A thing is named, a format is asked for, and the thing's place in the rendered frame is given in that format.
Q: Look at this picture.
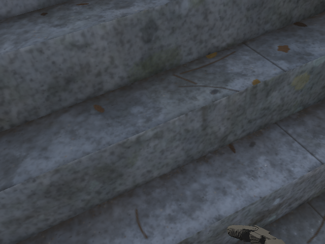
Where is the right robot hand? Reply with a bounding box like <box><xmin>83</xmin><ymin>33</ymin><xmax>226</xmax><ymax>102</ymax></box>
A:
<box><xmin>227</xmin><ymin>225</ymin><xmax>285</xmax><ymax>244</ymax></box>

